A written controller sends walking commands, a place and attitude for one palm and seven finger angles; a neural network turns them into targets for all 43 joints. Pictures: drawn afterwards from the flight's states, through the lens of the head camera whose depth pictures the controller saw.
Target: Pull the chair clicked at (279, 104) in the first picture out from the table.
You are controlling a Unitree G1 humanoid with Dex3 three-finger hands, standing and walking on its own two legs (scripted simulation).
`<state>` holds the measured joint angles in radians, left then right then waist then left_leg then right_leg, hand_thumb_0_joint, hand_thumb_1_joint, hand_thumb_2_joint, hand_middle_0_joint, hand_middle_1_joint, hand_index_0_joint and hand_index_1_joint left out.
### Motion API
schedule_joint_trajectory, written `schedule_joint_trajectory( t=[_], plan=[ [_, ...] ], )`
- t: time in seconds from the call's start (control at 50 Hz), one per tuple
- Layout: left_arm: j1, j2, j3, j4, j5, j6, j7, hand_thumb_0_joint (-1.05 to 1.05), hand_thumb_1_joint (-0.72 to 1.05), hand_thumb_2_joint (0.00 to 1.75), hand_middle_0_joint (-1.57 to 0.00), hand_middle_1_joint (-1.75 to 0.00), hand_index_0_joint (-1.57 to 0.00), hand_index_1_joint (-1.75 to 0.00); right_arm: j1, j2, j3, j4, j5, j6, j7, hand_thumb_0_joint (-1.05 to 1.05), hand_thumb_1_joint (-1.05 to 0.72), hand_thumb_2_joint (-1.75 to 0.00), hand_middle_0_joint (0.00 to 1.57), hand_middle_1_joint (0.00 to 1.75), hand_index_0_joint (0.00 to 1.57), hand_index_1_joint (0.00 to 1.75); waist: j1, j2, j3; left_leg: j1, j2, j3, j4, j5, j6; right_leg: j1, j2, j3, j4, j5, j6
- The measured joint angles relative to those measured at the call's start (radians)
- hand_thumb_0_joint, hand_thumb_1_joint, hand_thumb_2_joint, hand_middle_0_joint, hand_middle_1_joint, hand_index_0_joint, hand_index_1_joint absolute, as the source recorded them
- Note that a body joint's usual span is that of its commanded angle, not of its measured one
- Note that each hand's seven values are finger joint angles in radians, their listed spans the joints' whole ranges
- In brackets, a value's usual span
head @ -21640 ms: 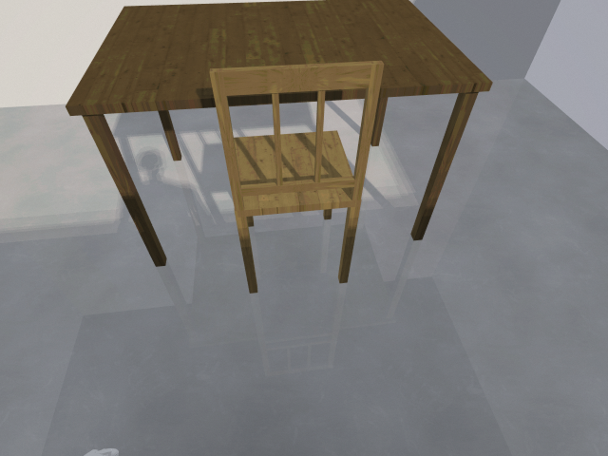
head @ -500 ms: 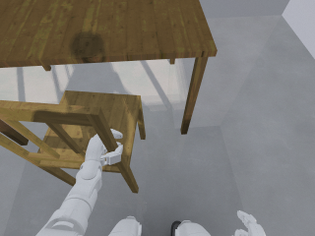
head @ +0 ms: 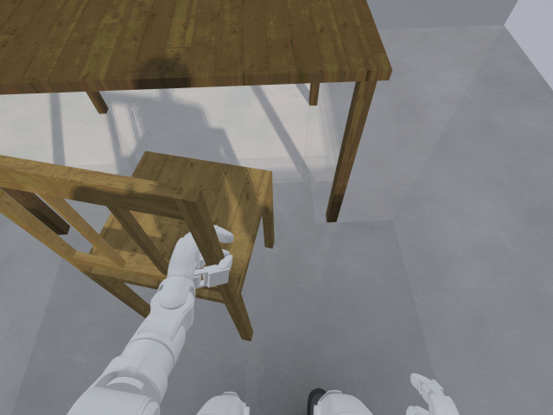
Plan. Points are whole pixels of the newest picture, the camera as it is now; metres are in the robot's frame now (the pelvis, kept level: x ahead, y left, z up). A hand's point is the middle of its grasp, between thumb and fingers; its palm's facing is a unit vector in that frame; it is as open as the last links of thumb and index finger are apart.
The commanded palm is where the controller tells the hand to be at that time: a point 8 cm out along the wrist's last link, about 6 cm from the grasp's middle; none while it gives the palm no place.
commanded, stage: step backward, pulling the chair out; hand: left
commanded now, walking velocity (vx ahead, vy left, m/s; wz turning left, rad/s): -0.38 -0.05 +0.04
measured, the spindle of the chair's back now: (89, 233) +0.42 +0.34 -0.08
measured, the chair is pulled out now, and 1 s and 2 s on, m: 0.23 0.47 0.60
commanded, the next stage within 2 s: stop walking, hand still on the chair in 1.00 s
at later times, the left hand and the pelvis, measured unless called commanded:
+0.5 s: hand (221, 337) +0.23 +0.09 -0.06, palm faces -0.07 -0.99 -0.14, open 6.1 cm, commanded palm +0.21 +0.14 -0.06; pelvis -0.11 -0.01 +0.01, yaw -3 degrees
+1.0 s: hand out of the picture +0.09 +0.07 -0.06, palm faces -0.04 -0.99 -0.13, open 6.2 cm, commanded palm +0.08 +0.12 -0.06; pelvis -0.24 -0.03 +0.01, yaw -2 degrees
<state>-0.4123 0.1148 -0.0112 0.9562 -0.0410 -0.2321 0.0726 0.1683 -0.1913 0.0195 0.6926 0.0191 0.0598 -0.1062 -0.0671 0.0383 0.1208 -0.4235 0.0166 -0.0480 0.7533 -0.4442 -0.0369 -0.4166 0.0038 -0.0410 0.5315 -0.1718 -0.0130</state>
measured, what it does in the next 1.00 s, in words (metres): walks backwards: right foot, then left foot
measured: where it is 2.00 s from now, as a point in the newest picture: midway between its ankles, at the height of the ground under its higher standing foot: outside the picture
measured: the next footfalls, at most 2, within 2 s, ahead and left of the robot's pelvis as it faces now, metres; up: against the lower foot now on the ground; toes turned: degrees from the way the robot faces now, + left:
right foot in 0.32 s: -0.05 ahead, -0.13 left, +0.00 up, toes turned -3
left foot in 0.58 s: -0.10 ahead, +0.13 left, +0.00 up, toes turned -2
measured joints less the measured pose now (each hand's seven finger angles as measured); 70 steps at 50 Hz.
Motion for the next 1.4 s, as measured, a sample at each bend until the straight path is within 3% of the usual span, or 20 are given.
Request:
schedule_joint_trajectory(
  t=[0.04,0.06,0.1,0.18,0.32,0.38,0.48,0.6,0.64,0.68,0.74,0.82,0.88,0.92,0.98,1.06,1.14,1.22,1.32,1.4],
  plan=[
    [0.005,-0.007,-0.012,-0.021,0.005,0.017,0.005,0.14,0.58,0.79,-0.32,-1.18,-0.5,-1.45,0.011,-0.025,0.0,0.003,0.001,0.001,-0.007,0.01,-0.9,-0.89,0.2,0.31,0.21,0.3,-0.008,0.001,-0.006,0.037,0.001,0.003,-0.081,0.04,0.006,-0.012,-0.007,-0.005,0.001,0.012,0.01],
    [0.009,-0.006,-0.024,-0.036,0.006,0.025,0.007,0.14,0.59,0.79,-0.32,-1.19,-0.5,-1.45,0.015,-0.034,-0.002,0.005,0.0,0.002,-0.012,0.01,-0.9,-0.89,0.2,0.31,0.21,0.3,-0.012,-0.005,-0.005,0.049,0.0,0.008,-0.132,0.146,0.018,-0.017,-0.012,-0.007,0.005,0.015,0.017],
    [0.023,0.01,-0.046,-0.063,0.001,0.035,0.007,0.13,0.59,0.79,-0.31,-1.21,-0.5,-1.45,0.021,-0.035,-0.006,0.001,-0.001,0.013,-0.018,0.01,-0.91,-0.89,0.2,0.3,0.21,0.3,0.0,-0.042,0.005,0.061,-0.015,0.035,-0.154,0.197,0.036,-0.023,-0.027,0.016,0.018,0.016,0.026],
    [0.065,0.021,-0.056,-0.09,-0.013,0.028,0.0,0.14,0.59,0.8,-0.3,-1.21,-0.5,-1.45,0.046,-0.028,-0.02,-0.017,-0.018,0.008,-0.011,0.01,-0.91,-0.89,0.2,0.3,0.2,0.3,0.014,-0.041,-0.001,0.059,0.001,0.047,-0.189,0.197,0.044,-0.025,-0.004,0.031,0.187,-0.18,0.016],
    [0.039,0.046,-0.018,-0.041,-0.01,-0.007,-0.019,0.14,0.57,0.79,-0.35,-1.19,-0.5,-1.45,0.035,0.012,-0.015,0.009,-0.026,-0.029,0.037,0.01,-0.91,-0.89,0.2,0.3,0.2,0.3,0.053,-0.035,0.014,0.031,0.043,0.061,-0.207,0.252,0.011,0.149,0.007,0.041,-0.009,-0.114,0.02],
    [0.025,0.046,0.031,-0.017,-0.032,-0.014,-0.016,0.14,0.57,0.78,-0.36,-1.15,-0.5,-1.45,-0.001,0.008,-0.012,0.006,-0.012,-0.02,0.038,0.01,-0.91,-0.89,0.2,0.3,0.2,0.3,0.025,0.017,0.044,0.005,0.085,0.041,-0.183,0.275,-0.001,0.145,0.051,0.025,-0.04,-0.081,0.002],
    [0.05,0.026,0.047,-0.027,-0.02,0.004,-0.004,0.15,0.58,0.76,-0.35,-1.14,-0.49,-1.45,0.0,-0.026,-0.014,0.01,0.0,-0.019,0.008,0.01,-0.91,-0.89,0.2,0.3,0.21,0.3,-0.001,-0.009,0.01,-0.04,-0.01,-0.013,0.068,0.026,-0.003,0.085,0.018,0.033,-0.023,-0.05,-0.007],
    [0.061,-0.015,-0.042,-0.07,0.004,0.043,0.007,0.13,0.6,0.75,-0.32,-1.2,-0.5,-1.45,0.026,-0.09,-0.024,0.015,-0.001,-0.017,-0.025,0.01,-0.91,-0.89,0.2,0.3,0.2,0.3,-0.011,-0.006,-0.025,0.114,0.002,-0.006,-0.193,0.134,0.012,0.037,-0.015,-0.009,-0.007,-0.026,0.021],
    [0.049,-0.002,-0.072,-0.078,0.002,0.053,0.006,0.13,0.6,0.75,-0.31,-1.23,-0.5,-1.45,0.018,-0.075,-0.027,0.01,-0.003,-0.003,-0.027,0.01,-0.91,-0.89,0.2,0.3,0.2,0.3,0.012,-0.051,-0.006,0.122,-0.021,0.016,-0.22,0.161,0.027,0.024,-0.037,0.012,0.0,0.003,0.033],
    [0.05,0.01,-0.085,-0.082,-0.004,0.057,0.0,0.13,0.61,0.75,-0.3,-1.24,-0.5,-1.45,0.017,-0.056,-0.025,-0.01,-0.017,0.0,-0.02,0.01,-0.91,-0.89,0.2,0.3,0.2,0.3,0.022,-0.065,0.002,0.119,-0.023,0.026,-0.236,0.193,0.033,-0.004,-0.031,0.031,0.084,-0.08,0.029],
    [0.052,0.008,-0.075,-0.059,-0.016,0.044,-0.007,0.15,0.6,0.76,-0.3,-1.22,-0.5,-1.45,0.022,-0.022,-0.025,-0.021,-0.026,-0.016,0.003,0.01,-0.91,-0.89,0.19,0.3,0.2,0.3,0.026,-0.045,0.007,0.111,-0.001,0.016,-0.256,0.228,0.03,-0.002,0.002,0.038,0.177,-0.208,0.019],
    [0.037,0.012,-0.055,-0.012,-0.019,0.025,-0.019,0.15,0.59,0.76,-0.32,-1.2,-0.5,-1.45,0.029,0.024,-0.009,-0.007,-0.028,-0.039,0.03,0.01,-0.91,-0.89,0.2,0.3,0.2,0.3,0.044,-0.031,0.014,0.101,0.022,0.014,-0.264,0.261,0.011,0.071,0.017,0.041,0.107,-0.198,0.022],
    [0.021,0.019,-0.028,0.016,-0.025,0.012,-0.029,0.15,0.57,0.77,-0.35,-1.18,-0.5,-1.45,0.027,0.04,0.003,0.008,-0.024,-0.043,0.038,0.01,-0.9,-0.89,0.2,0.3,0.2,0.3,0.053,-0.013,0.019,0.064,0.038,0.014,-0.222,0.263,-0.01,0.126,0.02,0.042,-0.008,-0.067,0.016],
    [0.014,0.015,0.0,0.033,-0.038,0.003,-0.028,0.16,0.56,0.77,-0.36,-1.16,-0.49,-1.45,0.01,0.033,0.004,0.022,-0.011,-0.038,0.035,0.01,-0.9,-0.89,0.2,0.3,0.21,0.3,0.033,0.027,0.038,0.037,0.06,-0.003,-0.182,0.232,-0.011,0.119,0.046,0.025,-0.018,-0.026,-0.005],
    [0.014,-0.001,0.021,0.049,-0.04,0.0,-0.018,0.16,0.56,0.77,-0.36,-1.14,-0.49,-1.45,0.012,0.013,-0.005,0.045,0.003,-0.038,0.023,0.01,-0.9,-0.89,0.2,0.31,0.21,0.3,0.023,0.01,0.021,-0.044,-0.006,-0.025,0.065,0.022,-0.006,0.077,0.023,0.029,-0.013,-0.022,-0.02],
    [0.019,-0.037,0.012,0.064,-0.026,0.005,-0.001,0.17,0.58,0.75,-0.34,-1.14,-0.49,-1.45,0.033,-0.044,-0.014,0.063,0.002,-0.044,0.007,0.01,-0.91,-0.89,0.2,0.3,0.21,0.3,0.009,-0.013,-0.003,-0.029,-0.055,-0.01,0.197,-0.028,-0.01,0.05,-0.022,0.029,-0.03,0.012,-0.015],
    [0.011,-0.066,-0.037,0.055,-0.007,0.037,0.009,0.16,0.59,0.73,-0.32,-1.18,-0.49,-1.45,0.06,-0.092,-0.024,0.058,0.004,-0.047,-0.013,0.01,-0.91,-0.89,0.2,0.3,0.2,0.3,0.004,-0.029,-0.025,0.096,-0.038,0.014,0.029,-0.036,0.002,0.025,-0.055,0.01,-0.044,0.042,-0.001],
    [0.044,-0.072,-0.1,-0.052,-0.001,0.082,0.002,0.15,0.62,0.73,-0.31,-1.24,-0.49,-1.45,0.073,-0.11,-0.037,0.017,-0.004,-0.053,-0.033,0.01,-0.91,-0.89,0.2,0.3,0.2,0.3,-0.005,-0.039,-0.025,0.254,-0.009,0.051,-0.289,0.108,0.031,-0.017,-0.074,-0.003,-0.013,0.056,0.023],
    [0.116,-0.06,-0.14,-0.101,-0.017,0.089,-0.02,0.16,0.62,0.74,-0.3,-1.26,-0.5,-1.45,0.097,-0.049,-0.024,-0.024,-0.002,-0.047,-0.018,0.01,-0.91,-0.89,0.19,0.3,0.2,0.3,0.014,-0.041,-0.01,0.274,-0.009,0.061,-0.282,0.127,0.019,0.022,-0.042,0.012,0.097,-0.129,0.024],
    [0.175,-0.065,-0.159,-0.13,-0.011,0.089,-0.033,0.16,0.6,0.75,-0.32,-1.25,-0.5,-1.45,0.103,-0.005,0.005,-0.004,0.0,-0.049,0.017,0.01,-0.91,-0.89,0.19,0.3,0.2,0.3,0.03,-0.004,-0.014,0.278,0.017,0.048,-0.235,0.097,0.007,0.119,-0.007,-0.005,-0.019,0.004,-0.007]
  ],
)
